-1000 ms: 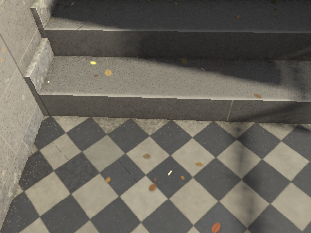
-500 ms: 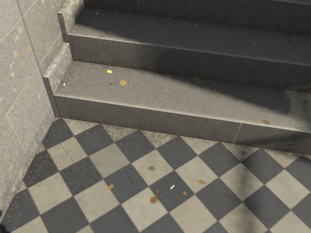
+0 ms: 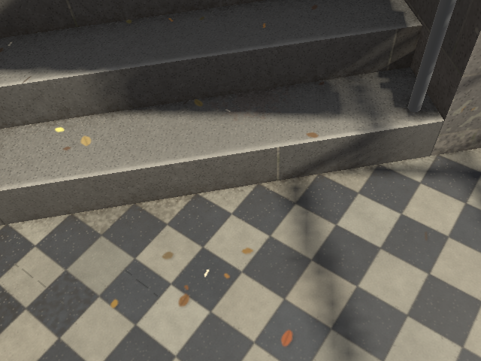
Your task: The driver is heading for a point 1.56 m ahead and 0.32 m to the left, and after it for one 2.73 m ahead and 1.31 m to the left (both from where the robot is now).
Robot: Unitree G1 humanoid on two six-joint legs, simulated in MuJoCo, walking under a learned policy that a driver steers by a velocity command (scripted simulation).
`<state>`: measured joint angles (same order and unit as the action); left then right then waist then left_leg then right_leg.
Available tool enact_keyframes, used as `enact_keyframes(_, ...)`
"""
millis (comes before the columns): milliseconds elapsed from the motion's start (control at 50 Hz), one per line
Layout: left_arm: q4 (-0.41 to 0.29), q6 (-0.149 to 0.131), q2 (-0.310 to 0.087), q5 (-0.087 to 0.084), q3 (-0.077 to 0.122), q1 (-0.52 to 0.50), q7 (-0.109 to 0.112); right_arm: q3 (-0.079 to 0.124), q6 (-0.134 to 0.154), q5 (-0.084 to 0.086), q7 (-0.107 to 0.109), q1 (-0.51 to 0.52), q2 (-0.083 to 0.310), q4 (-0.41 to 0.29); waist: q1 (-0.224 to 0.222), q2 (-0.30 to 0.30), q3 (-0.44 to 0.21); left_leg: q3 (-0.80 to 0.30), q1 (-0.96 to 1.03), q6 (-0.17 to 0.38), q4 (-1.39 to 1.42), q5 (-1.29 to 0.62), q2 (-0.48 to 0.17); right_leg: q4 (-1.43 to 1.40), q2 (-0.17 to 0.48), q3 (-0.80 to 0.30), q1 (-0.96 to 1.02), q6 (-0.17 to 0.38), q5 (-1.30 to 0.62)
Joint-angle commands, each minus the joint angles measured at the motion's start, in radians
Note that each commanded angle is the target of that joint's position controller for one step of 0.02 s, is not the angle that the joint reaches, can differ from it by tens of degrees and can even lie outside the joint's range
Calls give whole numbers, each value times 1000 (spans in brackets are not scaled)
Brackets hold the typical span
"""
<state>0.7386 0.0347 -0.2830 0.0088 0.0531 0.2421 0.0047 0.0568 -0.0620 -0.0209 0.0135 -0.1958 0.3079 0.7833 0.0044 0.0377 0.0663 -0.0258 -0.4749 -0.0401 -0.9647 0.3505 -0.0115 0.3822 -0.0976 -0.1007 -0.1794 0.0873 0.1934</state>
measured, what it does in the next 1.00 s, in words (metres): steps on the spot, turning left: left foot, then right foot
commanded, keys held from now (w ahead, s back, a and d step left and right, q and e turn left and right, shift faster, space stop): q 0.68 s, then no key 0.12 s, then e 0.20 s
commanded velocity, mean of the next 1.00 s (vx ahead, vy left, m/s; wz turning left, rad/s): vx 0.00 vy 0.00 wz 0.28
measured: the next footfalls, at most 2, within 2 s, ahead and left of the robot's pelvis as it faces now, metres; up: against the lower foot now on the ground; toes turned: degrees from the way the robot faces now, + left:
left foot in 0.20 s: +0.04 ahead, +0.13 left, +0.00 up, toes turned +1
right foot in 0.54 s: +0.05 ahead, -0.09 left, +0.00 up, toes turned +18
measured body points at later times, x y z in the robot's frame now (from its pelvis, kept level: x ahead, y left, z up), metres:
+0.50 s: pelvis -0.01 +0.00 -0.01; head +0.03 +0.01 +0.44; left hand +0.06 +0.30 -0.12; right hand +0.14 -0.27 -0.13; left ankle +0.00 +0.12 -0.75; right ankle +0.00 -0.11 -0.73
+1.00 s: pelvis -0.02 +0.00 -0.01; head +0.00 +0.02 +0.44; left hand -0.06 +0.26 -0.15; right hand +0.20 -0.18 -0.12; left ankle -0.07 +0.09 -0.75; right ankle +0.01 -0.10 -0.74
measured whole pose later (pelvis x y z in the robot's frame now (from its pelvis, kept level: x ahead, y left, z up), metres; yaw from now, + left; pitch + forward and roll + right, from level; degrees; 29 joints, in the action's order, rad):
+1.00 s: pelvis -0.02 +0.00 -0.01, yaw +20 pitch -1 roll +0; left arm 0.83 0.01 -0.25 0.01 0.01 0.28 0.00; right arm 0.02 -0.05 -0.02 0.02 -0.13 0.23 0.82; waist -0.06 -0.03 0.06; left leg 0.00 -0.15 0.03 -0.42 0.25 0.03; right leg 0.52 0.01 0.03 -0.21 0.03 0.34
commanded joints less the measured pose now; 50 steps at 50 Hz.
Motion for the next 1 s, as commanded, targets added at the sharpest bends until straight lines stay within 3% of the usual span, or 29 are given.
enact_keyframes(20, -35, -17, -90, 15, 10, 30, 10, 2, 5, 2, 0, 11, 44, -46, -32, -149, -87, 5, 27, 7, 117, -4, -14, -98, 267, -169, 82, 129, -287)
enact_keyframes(60, -22, -21, -74, 24, -7, 11, 14, -8, 5, 6, -3, 3, 28, -28, -33, -153, -74, 11, 145, 22, 236, 4, -6, -105, 260, -144, 19, 115, -221)
enact_keyframes(100, -8, -21, -107, 28, -5, 3, 18, -6, 7, 12, -1, 0, 44, -18, -35, -160, -51, 21, 206, 38, 307, 14, 19, -87, 269, -150, -15, 113, -196)
enact_keyframes(160, 5, -15, -151, 8, 6, -23, 30, -9, 27, 14, 0, -37, 52, -9, 10, -113, -40, 22, 287, 66, 523, -113, 33, 3, 274, -142, -23, 85, -271)
enact_keyframes(180, 7, -17, -149, 7, 7, -13, 34, -7, 40, 8, 3, -42, 72, -10, 10, -81, -50, -45, 328, 79, 582, -202, 1, 41, 257, -133, -34, 52, -247)
enact_keyframes(200, -12, -21, -128, 9, 4, -10, 35, 1, 52, -4, 7, -63, 126, -14, -6, 11, -81, -202, 362, 109, 608, -359, -111, 148, 192, -78, -63, 16, -172)
enact_keyframes(220, -24, -18, -92, 1, 0, -2, 34, 23, 54, 14, 1, -49, 200, -11, -38, 131, -63, -361, 352, 216, 604, -590, -232, 227, 38, 49, -141, -31, 71)
enact_keyframes(240, -14, -8, -86, 8, -5, -22, 42, 17, 55, 16, -8, -74, 160, -9, 4, 165, -72, -466, 322, 304, 645, -635, -318, 316, 15, 84, -154, -48, 259)
enact_keyframes(260, -21, -4, -98, 6, 2, -56, 41, 17, 57, 8, -12, -90, 146, -7, 26, 155, -60, -478, 324, 331, 674, -589, -313, 453, 14, 62, -200, -52, 358)
enact_keyframes(280, -22, -2, -95, 4, 5, -72, 34, 22, 51, 5, -10, -73, 146, -6, 16, 110, -52, -435, 316, 324, 677, -522, -271, 538, 22, 47, -231, -62, 358)
enact_keyframes(340, -23, 1, -75, 5, 3, -63, 21, 34, 33, 12, 0, -24, 135, -17, -11, 88, -59, -322, 328, 255, 655, -456, -149, 530, 43, 54, -260, -97, 278)
enact_keyframes(420, -46, -5, -59, -2, -6, -91, 24, 52, 18, 9, -7, -56, 143, -16, 28, 112, -102, -363, 355, 254, 625, -416, -135, 386, 34, 73, -229, -114, 265)
enact_keyframes(480, -45, -14, -72, -7, -5, -39, 32, 63, 10, 6, -17, -9, 159, -32, 7, 133, -123, -412, 298, 222, 603, -419, -121, 225, 16, 76, -106, -97, 222)
enact_keyframes(520, -23, -26, -78, 1, -1, 48, 43, 61, 8, 18, -19, 49, 149, -51, -50, 108, -123, -404, 195, 148, 553, -302, -61, -30, 21, 77, 61, -81, 71)
enact_keyframes(540, -24, -32, -153, 15, 15, 63, 53, 50, 12, 23, -17, 30, 104, -64, -37, -22, -117, -336, 85, 89, 446, -112, 13, -148, 178, -78, 138, -48, 141)
enact_keyframes(560, -59, -26, -266, 19, 36, 1, 51, 34, 19, 25, -14, -11, 32, -85, -6, -274, -105, -129, -72, 41, 245, 153, 186, -228, 446, -382, 149, 45, 174)
enact_keyframes(580, -55, -21, -245, 31, 35, -14, 43, 54, 17, -10, -8, 6, 124, -71, -14, -212, -73, -95, -52, 38, 42, 217, 115, -189, 500, -380, 11, 129, 55)
enact_keyframes(600, -69, -24, -165, 27, 12, -49, 38, 65, 14, -6, -12, -4, 143, -55, 15, -133, -49, -109, -21, 45, -49, 173, 97, -170, 447, -301, -33, 135, -23)
enact_keyframes(620, -74, -27, -124, 21, 1, -93, 35, 65, 7, -5, -20, -29, 130, -35, 39, -116, -23, -95, -14, 43, -116, 117, 88, -151, 382, -193, -52, 111, -88)
enact_keyframes(660, -83, -33, -113, 19, -3, -106, 42, 61, -4, -3, -41, -61, 114, -21, 44, -177, -39, -58, -44, 24, -174, 61, 80, -114, 313, -64, 18, 87, -238)
enact_keyframes(680, -77, -34, -114, 19, -1, -77, 42, 56, -6, 0, -47, -48, 108, -24, 25, -174, -47, -41, -56, 12, -163, 57, 77, -96, 305, -32, 55, 90, -305)
enact_keyframes(760, -30, -39, -133, 14, 10, 47, 37, 37, -10, 5, -49, 33, 74, -56, -41, -178, -74, -47, -69, -3, -31, 93, 81, -46, 351, -38, 191, 135, -454)
enact_keyframes(880, 11, -42, -112, 18, -5, 15, 6, -3, -11, 18, -19, 25, 14, -32, -26, -227, -91, 36, 238, 39, 404, 61, 73, 3, 311, -20, 76, 118, -525)
enact_keyframes(900, 22, -40, -104, 10, -10, 4, 1, -10, -7, 14, -9, -15, -2, -7, 5, -207, -85, 52, 330, 49, 579, -78, 69, 26, 291, -18, 42, 91, -522)
enact_keyframes(920, 34, -41, -102, 2, -12, 16, -2, -11, 5, 2, 2, -39, 13, 8, 20, -173, -85, 16, 455, 59, 733, -271, 32, 39, 279, -26, -29, 41, -470)
enact_keyframes(940, 27, -49, -79, -5, -20, 47, -7, -2, 23, -19, 16, -63, 79, 14, 4, -82, -143, -115, 602, 76, 732, -343, -110, 71, 249, -15, -115, -12, -308)
enact_keyframes(960, 11, -54, -34, -15, -29, 82, -11, 11, 29, -10, 24, -11, 165, 1, -47, 102, -124, -236, 590, 151, 657, -658, -277, 91, 148, 60, -193, -45, 48)
enact_keyframes(980, 36, -35, -68, -8, -23, 54, -2, 8, 33, 12, 23, 29, 129, 4, -13, 128, -120, -191, 438, 220, 626, -603, -295, 149, 129, 91, -86, -53, 230)
enact_keyframes(1000, 35, -21, -92, -6, -13, 27, 0, 0, 40, 9, 19, 67, 102, -8, -15, 119, -84, -172, 407, 222, 641, -539, -265, 210, 105, 90, -104, -53, 239)
Velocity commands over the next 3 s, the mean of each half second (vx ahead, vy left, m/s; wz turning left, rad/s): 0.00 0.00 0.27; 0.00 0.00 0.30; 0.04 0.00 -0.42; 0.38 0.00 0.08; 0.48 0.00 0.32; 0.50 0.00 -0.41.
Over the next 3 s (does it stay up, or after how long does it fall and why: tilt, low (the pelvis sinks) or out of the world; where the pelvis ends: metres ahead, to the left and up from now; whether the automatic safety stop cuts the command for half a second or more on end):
stays up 0.70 0.23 -0.02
